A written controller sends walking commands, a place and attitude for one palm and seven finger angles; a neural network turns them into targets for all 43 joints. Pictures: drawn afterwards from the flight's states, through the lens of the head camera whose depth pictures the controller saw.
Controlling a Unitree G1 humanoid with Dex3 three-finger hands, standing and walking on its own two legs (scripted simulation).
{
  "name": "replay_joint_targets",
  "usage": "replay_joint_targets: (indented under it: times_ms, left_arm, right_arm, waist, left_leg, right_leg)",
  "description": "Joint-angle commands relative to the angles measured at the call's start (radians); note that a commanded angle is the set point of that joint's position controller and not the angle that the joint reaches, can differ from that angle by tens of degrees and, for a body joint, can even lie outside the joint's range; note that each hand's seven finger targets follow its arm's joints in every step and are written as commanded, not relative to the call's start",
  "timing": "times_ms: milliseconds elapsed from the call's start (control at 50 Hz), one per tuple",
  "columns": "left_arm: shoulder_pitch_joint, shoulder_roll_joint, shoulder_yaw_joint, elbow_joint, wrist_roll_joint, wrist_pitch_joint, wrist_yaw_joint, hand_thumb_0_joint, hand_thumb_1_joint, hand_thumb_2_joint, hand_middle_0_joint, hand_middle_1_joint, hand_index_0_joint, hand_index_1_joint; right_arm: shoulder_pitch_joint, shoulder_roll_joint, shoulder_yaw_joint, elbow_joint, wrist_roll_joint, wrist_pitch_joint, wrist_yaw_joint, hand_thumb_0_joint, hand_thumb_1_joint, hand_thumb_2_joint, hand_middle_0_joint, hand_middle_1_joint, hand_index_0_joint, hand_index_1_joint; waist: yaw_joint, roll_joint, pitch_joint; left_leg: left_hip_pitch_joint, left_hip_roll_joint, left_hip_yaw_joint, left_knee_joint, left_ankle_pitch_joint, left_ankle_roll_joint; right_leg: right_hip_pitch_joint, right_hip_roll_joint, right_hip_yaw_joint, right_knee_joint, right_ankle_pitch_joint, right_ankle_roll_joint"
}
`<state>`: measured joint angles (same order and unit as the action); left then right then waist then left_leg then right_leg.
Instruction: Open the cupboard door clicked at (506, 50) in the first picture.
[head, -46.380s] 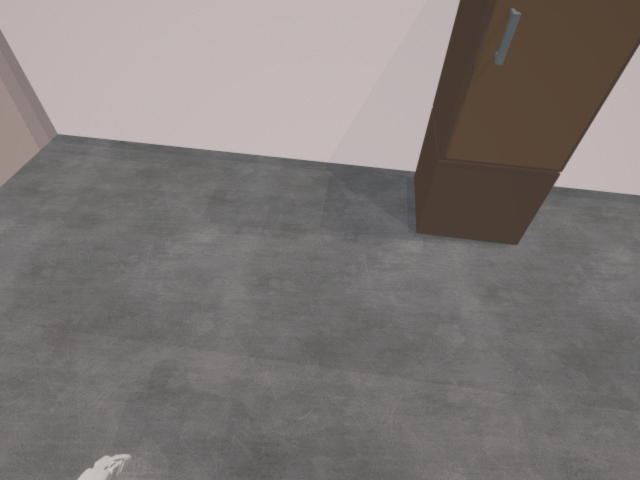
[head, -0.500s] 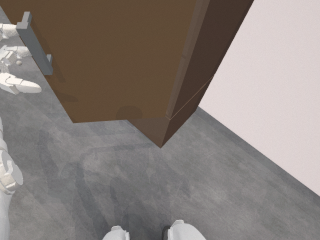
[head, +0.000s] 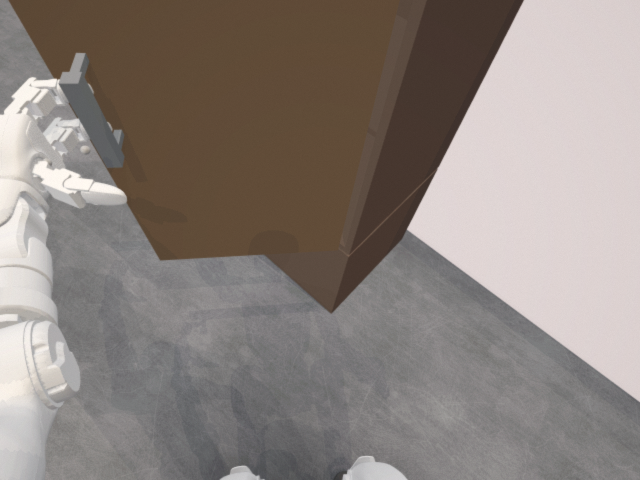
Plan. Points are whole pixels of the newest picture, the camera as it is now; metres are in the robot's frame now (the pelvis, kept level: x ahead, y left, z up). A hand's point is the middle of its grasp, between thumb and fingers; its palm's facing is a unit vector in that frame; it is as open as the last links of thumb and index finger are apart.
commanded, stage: slide the fingers in behind the handle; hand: left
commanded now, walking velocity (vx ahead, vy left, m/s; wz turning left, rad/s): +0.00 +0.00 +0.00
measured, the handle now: (98, 114) +0.54 +0.25 +0.11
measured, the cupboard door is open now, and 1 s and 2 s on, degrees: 48 48 60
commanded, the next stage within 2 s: close the thumb around the handle in 0.66 s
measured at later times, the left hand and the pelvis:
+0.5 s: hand (108, 144) +0.49 +0.23 +0.11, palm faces +0.05 -1.00 +0.00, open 13.9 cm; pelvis -0.01 +0.00 +0.00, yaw +0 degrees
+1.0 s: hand (105, 146) +0.48 +0.23 +0.11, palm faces +0.05 -1.00 +0.00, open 12.3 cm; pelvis -0.01 +0.00 +0.00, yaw +0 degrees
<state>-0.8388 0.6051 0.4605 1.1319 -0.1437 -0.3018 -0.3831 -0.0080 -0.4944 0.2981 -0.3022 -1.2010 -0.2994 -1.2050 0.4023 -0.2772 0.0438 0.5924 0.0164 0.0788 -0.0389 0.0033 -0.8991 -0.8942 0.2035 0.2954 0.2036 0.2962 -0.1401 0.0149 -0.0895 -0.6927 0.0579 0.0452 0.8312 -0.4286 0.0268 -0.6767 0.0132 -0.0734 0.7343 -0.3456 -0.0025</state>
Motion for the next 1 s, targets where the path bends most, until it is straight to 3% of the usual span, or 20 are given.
replay_joint_targets:
  times_ms: [0, 100, 160, 200, 320, 380, 400, 460, 520, 600, 660, 680, 740, 760, 780, 820, 860, 880, 920, 980]
  left_arm:
    - [-0.446, 0.250, -0.005, -0.241, -0.024, -0.075, 0.004, 0.000, -0.500, 0.300, -0.300, -1.200, -0.300, -1.200]
    - [-0.464, 0.235, -0.011, -0.224, -0.030, -0.068, 0.017, 0.000, -0.500, 0.300, -0.300, -1.200, -0.300, -1.200]
    - [-0.484, 0.213, -0.038, -0.187, -0.014, -0.059, 0.032, 0.000, -0.500, 0.300, -0.300, -1.200, -0.300, -1.200]
    - [-0.503, 0.210, -0.036, -0.210, -0.008, -0.072, 0.048, 0.000, -0.500, 0.300, -0.300, -1.200, -0.300, -1.200]
    - [-0.496, 0.240, -0.002, -0.192, 0.005, -0.086, 0.079, 0.000, -0.500, 0.300, -0.300, -1.200, -0.300, -1.200]
    - [-0.463, 0.303, 0.040, -0.165, 0.018, -0.079, 0.081, 0.000, -0.500, 0.300, -0.300, -1.200, -0.300, -1.200]
    - [-0.470, 0.293, 0.029, -0.174, 0.016, -0.082, 0.078, 0.000, -0.500, 0.300, -0.300, -1.200, -0.300, -1.200]
    - [-0.443, 0.312, 0.045, -0.191, 0.016, -0.086, 0.068, 0.000, -0.500, 0.300, -0.300, -1.200, -0.300, -1.200]
    - [-0.429, 0.239, 0.003, -0.213, -0.002, -0.093, 0.051, 0.000, -0.500, 0.300, -0.300, -1.200, -0.300, -1.200]
    - [-0.454, 0.152, -0.058, -0.193, -0.023, -0.079, 0.039, 0.000, -0.500, 0.300, -0.300, -1.200, -0.300, -1.200]
    - [-0.488, 0.209, -0.024, -0.163, -0.013, -0.065, 0.055, 0.000, -0.500, 0.300, -0.300, -1.200, -0.300, -1.200]
    - [-0.504, 0.195, -0.042, -0.157, -0.005, -0.064, 0.060, 0.000, -0.500, 0.300, -0.300, -1.200, -0.300, -1.200]
    - [-0.521, 0.223, -0.024, -0.180, 0.014, -0.079, 0.080, 0.000, -0.500, 0.300, -0.300, -1.200, -0.300, -1.200]
    - [-0.513, 0.237, -0.012, -0.171, 0.016, -0.082, 0.084, 0.000, -0.444, 0.324, -0.304, -1.206, -0.304, -1.206]
    - [-0.516, 0.262, 0.002, -0.187, 0.019, -0.091, 0.086, 0.000, -0.388, 0.348, -0.308, -1.212, -0.308, -1.212]
    - [-0.515, 0.257, 0.007, -0.209, 0.011, -0.104, 0.083, 0.000, -0.276, 0.396, -0.316, -1.224, -0.316, -1.224]
    - [-0.485, 0.284, 0.027, -0.185, 0.011, -0.102, 0.075, 0.000, -0.164, 0.444, -0.324, -1.236, -0.324, -1.236]
    - [-0.498, 0.253, -0.003, -0.196, 0.010, -0.100, 0.070, 0.000, -0.108, 0.468, -0.328, -1.242, -0.328, -1.242]
    - [-0.461, 0.248, 0.005, -0.208, 0.008, -0.099, 0.064, 0.000, 0.004, 0.516, -0.336, -1.254, -0.336, -1.254]
    - [-0.460, 0.223, -0.018, -0.189, -0.002, -0.076, 0.054, 0.000, 0.172, 0.588, -0.348, -1.272, -0.348, -1.272]
  right_arm:
    - [0.142, -0.179, -0.074, -0.045, 0.001, -0.018, -0.012, 0.000, -0.900, -0.900, 0.200, 0.300, 0.200, 0.300]
    - [0.140, -0.181, -0.074, -0.033, 0.000, -0.023, -0.013, 0.000, -0.900, -0.900, 0.200, 0.300, 0.200, 0.300]
    - [0.134, -0.179, -0.070, -0.030, 0.001, -0.026, -0.012, 0.000, -0.900, -0.900, 0.200, 0.300, 0.200, 0.300]
    - [0.140, -0.179, -0.072, -0.030, -0.003, -0.032, -0.012, 0.000, -0.900, -0.900, 0.200, 0.300, 0.200, 0.300]
    - [0.148, -0.178, -0.069, -0.028, -0.005, -0.036, -0.005, 0.000, -0.900, -0.900, 0.200, 0.300, 0.200, 0.300]
    - [0.149, -0.183, -0.068, -0.034, -0.004, -0.035, -0.008, 0.000, -0.900, -0.900, 0.200, 0.300, 0.200, 0.300]
    - [0.151, -0.182, -0.067, -0.035, -0.005, -0.034, -0.008, 0.000, -0.900, -0.900, 0.200, 0.300, 0.200, 0.300]
    - [0.150, -0.180, -0.069, -0.045, -0.003, -0.033, -0.008, 0.000, -0.900, -0.900, 0.200, 0.300, 0.200, 0.300]
    - [0.150, -0.176, -0.074, -0.046, -0.001, -0.034, -0.006, 0.000, -0.900, -0.900, 0.200, 0.300, 0.200, 0.300]
    - [0.154, -0.177, -0.078, -0.030, -0.001, -0.036, -0.006, 0.000, -0.900, -0.900, 0.200, 0.300, 0.200, 0.300]
    - [0.157, -0.186, -0.075, -0.016, -0.001, -0.035, -0.011, 0.000, -0.900, -0.900, 0.200, 0.300, 0.200, 0.300]
    - [0.154, -0.182, -0.074, -0.016, 0.000, -0.037, -0.011, 0.000, -0.900, -0.900, 0.200, 0.300, 0.200, 0.300]
    - [0.157, -0.180, -0.073, -0.014, -0.005, -0.044, -0.009, 0.000, -0.900, -0.900, 0.200, 0.300, 0.200, 0.300]
    - [0.160, -0.181, -0.073, -0.015, -0.007, -0.045, -0.009, 0.000, -0.900, -0.900, 0.200, 0.300, 0.200, 0.300]
    - [0.157, -0.182, -0.073, -0.019, -0.005, -0.045, -0.010, 0.000, -0.900, -0.900, 0.200, 0.300, 0.200, 0.300]
    - [0.152, -0.179, -0.073, -0.024, -0.006, -0.047, -0.006, 0.000, -0.900, -0.900, 0.200, 0.300, 0.200, 0.300]
    - [0.150, -0.183, -0.071, -0.028, -0.005, -0.045, -0.009, 0.000, -0.900, -0.900, 0.200, 0.300, 0.200, 0.300]
    - [0.146, -0.178, -0.069, -0.030, -0.004, -0.045, -0.007, 0.000, -0.900, -0.900, 0.200, 0.300, 0.200, 0.300]
    - [0.146, -0.178, -0.074, -0.036, -0.004, -0.044, -0.006, 0.000, -0.900, -0.900, 0.200, 0.300, 0.200, 0.300]
    - [0.143, -0.179, -0.073, -0.034, -0.001, -0.039, -0.007, 0.000, -0.900, -0.900, 0.200, 0.300, 0.200, 0.300]
  waist:
    - [-0.010, 0.143, -0.409]
    - [-0.015, 0.119, -0.403]
    - [-0.025, 0.117, -0.357]
    - [-0.022, 0.128, -0.380]
    - [-0.008, 0.118, -0.426]
    - [0.005, 0.098, -0.410]
    - [-0.001, 0.104, -0.413]
    - [0.014, 0.106, -0.431]
    - [0.005, 0.119, -0.430]
    - [-0.021, 0.099, -0.366]
    - [-0.024, 0.085, -0.340]
    - [-0.030, 0.086, -0.327]
    - [-0.024, 0.128, -0.377]
    - [-0.020, 0.101, -0.383]
    - [-0.013, 0.107, -0.398]
    - [-0.007, 0.132, -0.438]
    - [0.000, 0.112, -0.430]
    - [-0.007, 0.130, -0.430]
    - [0.006, 0.148, -0.453]
    - [-0.010, 0.116, -0.396]
  left_leg:
    - [0.319, -0.027, -0.075, -0.067, 0.509, 0.005]
    - [0.306, -0.028, -0.077, -0.072, 0.481, 0.006]
    - [0.273, -0.031, -0.079, -0.079, 0.424, 0.005]
    - [0.295, -0.030, -0.085, -0.076, 0.439, 0.004]
    - [0.292, -0.030, -0.087, -0.073, 0.459, -0.001]
    - [0.241, -0.032, -0.074, -0.076, 0.427, 0.003]
    - [0.247, -0.033, -0.074, -0.077, 0.449, 0.004]
    - [0.245, -0.033, -0.067, -0.079, 0.448, 0.003]
    - [0.289, -0.027, -0.070, -0.078, 0.487, 0.001]
    - [0.296, -0.025, -0.079, -0.085, 0.438, 0.003]
    - [0.256, -0.027, -0.083, -0.091, 0.375, 0.004]
    - [0.245, -0.030, -0.084, -0.093, 0.355, 0.004]
    - [0.280, -0.030, -0.087, -0.082, 0.393, 0.001]
    - [0.268, -0.030, -0.088, -0.080, 0.393, 0.002]
    - [0.264, -0.031, -0.086, -0.079, 0.400, 0.001]
    - [0.287, -0.032, -0.082, -0.072, 0.433, -0.001]
    - [0.265, -0.032, -0.079, -0.072, 0.427, -0.001]
    - [0.270, -0.033, -0.076, -0.074, 0.429, 0.000]
    - [0.303, -0.030, -0.077, -0.068, 0.486, -0.003]
    - [0.271, -0.029, -0.072, -0.076, 0.445, 0.001]
  right_leg:
    - [0.155, 0.032, 0.035, -0.033, 0.384, -0.015]
    - [0.159, 0.029, 0.033, -0.037, 0.373, -0.015]
    - [0.130, 0.027, 0.033, -0.042, 0.329, -0.012]
    - [0.126, 0.027, 0.030, -0.035, 0.324, -0.016]
    - [0.147, 0.028, 0.032, -0.023, 0.340, -0.013]
    - [0.184, 0.026, 0.040, -0.024, 0.348, -0.013]
    - [0.193, 0.027, 0.040, -0.022, 0.371, -0.015]
    - [0.212, 0.027, 0.043, -0.023, 0.380, -0.013]
    - [0.184, 0.031, 0.037, -0.028, 0.386, -0.014]
    - [0.128, 0.034, 0.028, -0.043, 0.322, -0.016]
    - [0.115, 0.029, 0.031, -0.047, 0.282, -0.014]
    - [0.113, 0.027, 0.032, -0.048, 0.270, -0.013]
    - [0.106, 0.025, 0.034, -0.035, 0.286, -0.015]
    - [0.120, 0.026, 0.034, -0.033, 0.290, -0.014]
    - [0.138, 0.025, 0.038, -0.029, 0.301, -0.015]
    - [0.156, 0.027, 0.040, -0.022, 0.334, -0.015]
    - [0.169, 0.026, 0.042, -0.022, 0.340, -0.015]
    - [0.172, 0.026, 0.043, -0.024, 0.347, -0.014]
    - [0.165, 0.028, 0.037, -0.019, 0.370, -0.016]
    - [0.158, 0.029, 0.035, -0.030, 0.355, -0.012]
